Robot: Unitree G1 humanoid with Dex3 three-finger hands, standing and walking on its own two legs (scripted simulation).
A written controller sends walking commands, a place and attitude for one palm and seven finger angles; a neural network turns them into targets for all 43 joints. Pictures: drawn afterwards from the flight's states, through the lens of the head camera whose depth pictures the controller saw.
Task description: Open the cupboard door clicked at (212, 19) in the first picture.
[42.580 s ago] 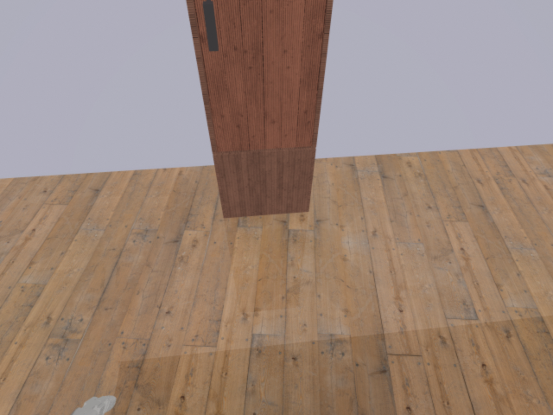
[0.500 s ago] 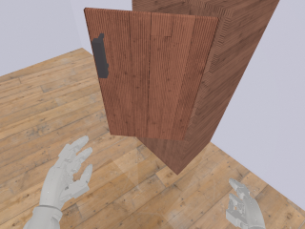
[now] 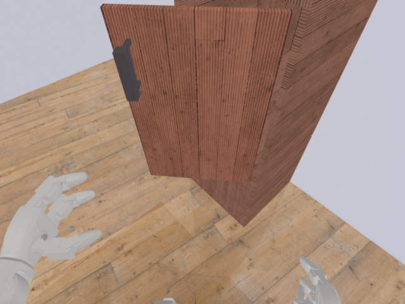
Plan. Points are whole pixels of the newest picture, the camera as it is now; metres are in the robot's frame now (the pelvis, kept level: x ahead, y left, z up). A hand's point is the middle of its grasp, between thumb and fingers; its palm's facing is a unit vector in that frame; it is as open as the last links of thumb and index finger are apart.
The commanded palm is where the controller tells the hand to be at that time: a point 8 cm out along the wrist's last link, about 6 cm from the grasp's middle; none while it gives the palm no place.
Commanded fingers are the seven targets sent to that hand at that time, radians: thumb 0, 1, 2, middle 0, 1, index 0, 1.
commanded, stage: raise the hand with hooked fingers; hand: left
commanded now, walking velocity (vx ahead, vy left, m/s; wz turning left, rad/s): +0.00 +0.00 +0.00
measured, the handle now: (130, 70) +0.57 +0.19 +0.16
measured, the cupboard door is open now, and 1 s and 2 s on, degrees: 42 42 42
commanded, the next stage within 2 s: move the hooked fingers beside the handle in 1.26 s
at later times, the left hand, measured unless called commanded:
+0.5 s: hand (33, 185) +0.27 +0.28 +0.15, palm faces -0.01 -1.00 -0.08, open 13.7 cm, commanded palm +0.24 +0.33 +0.15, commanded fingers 0.00 -0.50 0.30 -0.30 -1.20 -0.30 -1.20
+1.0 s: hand (31, 157) +0.30 +0.28 +0.18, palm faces -0.03 -1.00 -0.06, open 14.0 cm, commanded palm +0.27 +0.33 +0.19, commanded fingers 0.00 -0.50 0.30 -0.30 -1.20 -0.30 -1.20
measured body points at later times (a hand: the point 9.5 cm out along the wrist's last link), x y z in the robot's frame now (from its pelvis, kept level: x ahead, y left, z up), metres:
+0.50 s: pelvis +0.01 +0.02 +0.02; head +0.01 +0.01 +0.47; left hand +0.27 +0.33 +0.15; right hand +0.20 -0.21 -0.04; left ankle +0.04 +0.12 -0.70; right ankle -0.01 -0.11 -0.70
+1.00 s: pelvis +0.02 +0.01 +0.03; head +0.02 +0.00 +0.48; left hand +0.30 +0.34 +0.18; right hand +0.18 -0.24 -0.04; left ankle +0.04 +0.12 -0.70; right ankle -0.01 -0.11 -0.70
